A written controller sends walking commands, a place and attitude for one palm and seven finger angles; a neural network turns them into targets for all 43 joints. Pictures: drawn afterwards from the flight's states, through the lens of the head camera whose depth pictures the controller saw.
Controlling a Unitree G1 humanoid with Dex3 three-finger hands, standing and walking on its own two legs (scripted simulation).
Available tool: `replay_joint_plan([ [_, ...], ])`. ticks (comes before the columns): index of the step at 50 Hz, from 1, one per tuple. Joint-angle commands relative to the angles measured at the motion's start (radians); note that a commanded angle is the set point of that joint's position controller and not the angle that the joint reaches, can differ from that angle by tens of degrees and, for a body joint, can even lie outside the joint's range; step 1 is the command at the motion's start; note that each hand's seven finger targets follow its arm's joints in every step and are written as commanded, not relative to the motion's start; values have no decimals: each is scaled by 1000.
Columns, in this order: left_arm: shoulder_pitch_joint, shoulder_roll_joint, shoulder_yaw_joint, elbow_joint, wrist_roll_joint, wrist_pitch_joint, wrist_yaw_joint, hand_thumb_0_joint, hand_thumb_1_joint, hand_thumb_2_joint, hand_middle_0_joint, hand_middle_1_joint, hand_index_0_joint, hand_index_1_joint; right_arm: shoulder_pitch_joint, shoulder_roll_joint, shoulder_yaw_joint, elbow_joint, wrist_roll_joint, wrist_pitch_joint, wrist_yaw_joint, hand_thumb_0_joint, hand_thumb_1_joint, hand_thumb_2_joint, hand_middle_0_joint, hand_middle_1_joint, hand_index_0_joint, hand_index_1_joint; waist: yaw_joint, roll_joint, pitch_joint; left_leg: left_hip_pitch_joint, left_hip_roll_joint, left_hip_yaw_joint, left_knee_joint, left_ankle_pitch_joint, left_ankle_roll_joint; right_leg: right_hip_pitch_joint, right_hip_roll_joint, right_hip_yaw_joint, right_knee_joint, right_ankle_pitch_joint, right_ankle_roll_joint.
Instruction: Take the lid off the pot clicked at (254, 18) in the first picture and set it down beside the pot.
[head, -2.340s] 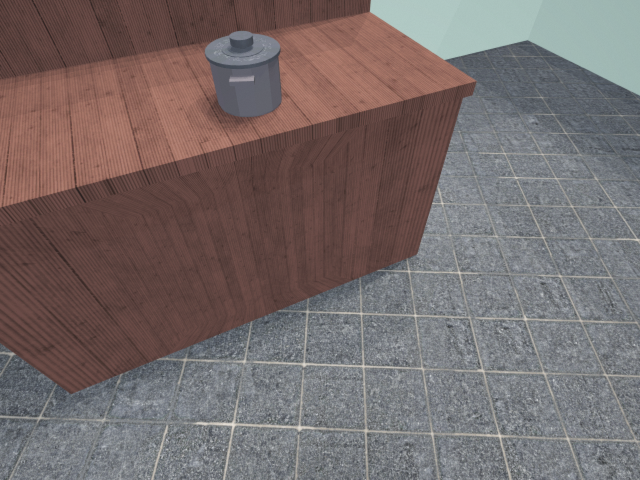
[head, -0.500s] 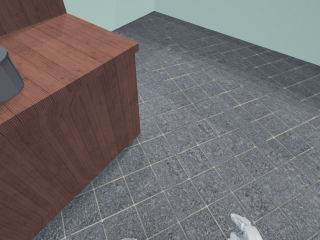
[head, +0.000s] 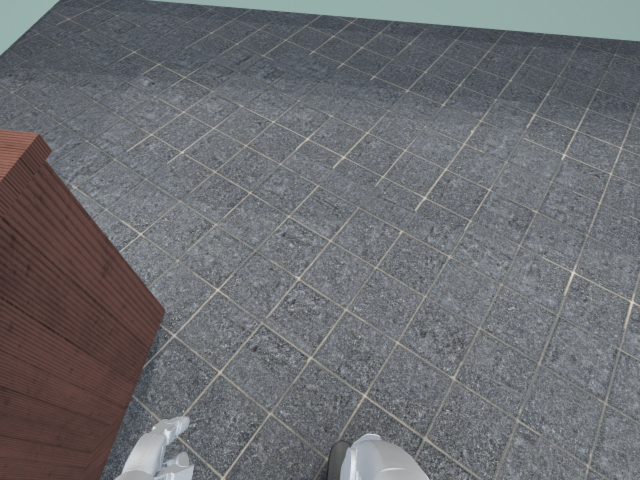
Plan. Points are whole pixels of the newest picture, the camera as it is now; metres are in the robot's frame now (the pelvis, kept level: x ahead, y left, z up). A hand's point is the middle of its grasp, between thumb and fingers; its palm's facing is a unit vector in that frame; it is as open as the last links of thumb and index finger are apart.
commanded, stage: walk to a spot facing it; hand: left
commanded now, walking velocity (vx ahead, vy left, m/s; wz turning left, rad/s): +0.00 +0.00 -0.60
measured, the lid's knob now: out of the picture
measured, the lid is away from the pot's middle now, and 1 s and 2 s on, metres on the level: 0.00 0.00 0.00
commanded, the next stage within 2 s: turn to face it in 1.34 s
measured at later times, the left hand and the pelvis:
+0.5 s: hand (159, 460) +0.16 +0.22 -0.14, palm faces -0.17 -0.95 -0.27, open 7.4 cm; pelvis +0.05 +0.03 +0.02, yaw -16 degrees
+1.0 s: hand (219, 401) +0.24 +0.15 -0.15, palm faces -0.57 -0.79 -0.24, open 7.4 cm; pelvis +0.04 +0.03 +0.01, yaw -37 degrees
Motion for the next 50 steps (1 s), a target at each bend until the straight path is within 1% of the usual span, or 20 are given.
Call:
replay_joint_plan([
  [1, 356, 278, 67, 14, -19, -46, 39, 0, 900, 900, -200, -300, -200, -300, 12, -118, -33, -123, 29, -18, -5, 0, -900, -900, 200, 300, 200, 300, 158, -158, -491, -555, -21, -162, 977, -159, -67, 821, -472, 672, -128, 980, -282],
  [2, 333, 261, 65, 0, -32, -35, 54, 0, 900, 900, -200, -300, -200, -300, -61, -141, -32, -145, 27, -15, -16, 0, -900, -900, 200, 300, 200, 300, 171, -43, -467, -549, 36, -324, 936, -107, -43, 753, -435, 564, -159, 900, -299],
  [3, 252, 222, 54, -17, -33, -25, 63, 0, 900, 900, -200, -300, -200, -300, -97, -124, -31, -147, 21, -3, -11, 0, -900, -900, 200, 300, 200, 300, 136, -7, -343, -574, 66, -324, 899, -22, -51, 647, -368, 499, -187, 786, -257],
  [5, 156, 188, 42, -41, -32, -28, 68, 0, 900, 900, -200, -300, -200, -300, -142, -126, -31, -138, 6, 29, -6, 0, -900, -900, 200, 300, 200, 300, 77, 13, -219, -517, 94, -333, 803, 69, -66, 374, -288, 433, -271, 582, -135],
  [7, 94, 179, 42, -53, -20, -31, 69, 0, 900, 900, -200, -300, -200, -300, -107, -104, -29, -122, -1, 56, -11, 0, -900, -900, 200, 300, 200, 300, 25, 8, -164, -472, 86, -329, 726, 88, -76, 232, -254, 382, -313, 476, -148],
  [9, 89, 178, 43, -55, -13, -33, 64, 0, 900, 900, -200, -300, -200, -300, -100, -95, -30, -115, -3, 66, -7, 0, -900, -900, 200, 300, 200, 300, 15, -10, -172, -449, 69, -318, 668, 126, -82, 178, -211, 363, -329, 372, -134],
  [12, 113, 173, 47, -52, -14, -25, 53, 0, 900, 900, -200, -300, -200, -300, -170, -105, -35, -143, -8, 69, -3, 0, -900, -900, 200, 300, 200, 300, 37, -82, -149, -480, 52, -331, 619, 178, -82, 157, -176, 418, -365, 141, -113],
  [20, 203, 196, 63, -60, -6, -12, 48, 0, 900, 900, -200, -300, -200, -300, -365, -109, -36, -226, 4, 51, -3, 0, -900, -900, 200, 300, 200, 300, 107, -120, -200, -444, -27, -340, 321, 80, -77, 309, -166, 574, -309, 239, -135],
  [23, 200, 203, 67, -68, -2, -4, 53, 0, 900, 900, -200, -300, -200, -300, -366, -114, -40, -237, 16, 46, -7, 0, -900, -900, 200, 300, 200, 300, 111, -137, -228, -368, -57, -355, 188, 45, -59, 327, -170, 638, -298, 307, -136],
  [26, 157, 211, 67, -76, -6, 4, 54, 0, 900, 900, -200, -300, -200, -300, -277, -128, -45, -223, 23, 39, -15, 0, -900, -900, 200, 300, 200, 300, 67, -150, -262, -205, -80, -358, -48, 127, -33, 284, -136, 650, -271, 290, -82],
  [27, 137, 197, 63, -82, -12, 6, 53, 0, 900, 900, -200, -300, -200, -300, -225, -149, -50, -207, 22, 32, -20, 0, -900, -900, 200, 300, 200, 300, 38, -127, -278, -41, -48, -365, -170, 216, -14, 173, -92, 617, -236, 201, -34],
  [28, 140, 146, 54, -91, -20, 7, 51, 0, 900, 900, -200, -300, -200, -300, -194, -205, -60, -203, 17, 24, -24, 0, -900, -900, 200, 300, 200, 300, 20, 31, -293, 101, 109, -505, -287, 218, 25, 20, 24, 498, -112, -3, 20],
  [29, 154, 120, 48, -105, -20, 6, 37, 0, 900, 900, -200, -300, -200, -300, -241, -277, -74, -232, 5, 29, -22, 0, -900, -900, 200, 300, 200, 300, 42, 274, -227, 124, 351, -716, -323, 354, 101, -188, 112, 319, 145, -373, 78],
  [30, 157, 163, 63, -90, 0, 8, 36, 0, 900, 900, -200, -300, -200, -300, -291, -265, -66, -254, 3, 36, -19, 0, -900, -900, 200, 300, 200, 300, 52, 195, -166, 9, 417, -684, -284, 510, 156, -196, 52, 272, 341, -380, 97],
  [32, 224, 175, 81, -36, 5, 22, 27, 0, 900, 900, -200, -300, -200, -300, -389, -167, -37, -268, -2, 27, -25, 0, -900, -900, 200, 300, 200, 300, 115, 163, -142, -104, 273, -473, -247, 675, 128, -117, 26, 266, 517, -255, 121],
  [34, 231, 153, 72, -28, -3, 29, 16, 0, 900, 900, -200, -300, -200, -300, -379, -169, -34, -272, 0, 20, -23, 0, -900, -900, 200, 300, 200, 300, 116, 154, -147, -105, 221, -363, -227, 728, 106, -106, 8, 227, 574, -222, 126],
  [38, 150, 127, 58, -44, -6, 36, 8, 0, 900, 900, -200, -300, -200, -300, -258, -183, -45, -228, 1, 20, -19, 0, -900, -900, 200, 300, 200, 300, 60, 174, -104, -32, 212, -314, -224, 685, 124, -138, -23, 176, 480, -199, 142],
  [44, 59, 90, 41, -61, -9, 38, 4, 0, 900, 900, -200, -300, -200, -300, -175, -216, -64, -186, -6, 23, -11, 0, -900, -900, 200, 300, 200, 300, 19, 237, -76, -37, 262, -251, -197, 709, 136, -31, -60, 102, 218, -240, 129],
  [48, 55, 89, 37, -63, -7, 22, 5, 0, 900, 900, -200, -300, -200, -300, -163, -242, -81, -168, -11, 25, -3, 0, -900, -900, 200, 300, 200, 300, 15, 253, -108, -40, 287, -211, -115, 748, 112, 87, -31, 58, 50, -259, 93],
  [50, 133, 112, 47, -41, -4, 6, 7, 0, 900, 900, -200, -300, -200, -300, -166, -243, -84, -164, -5, 24, -1, 0, -900, -900, 200, 300, 200, 300, 65, 184, -166, -83, 260, -154, 44, 733, 47, 262, -15, 44, -158, -92, 70],
])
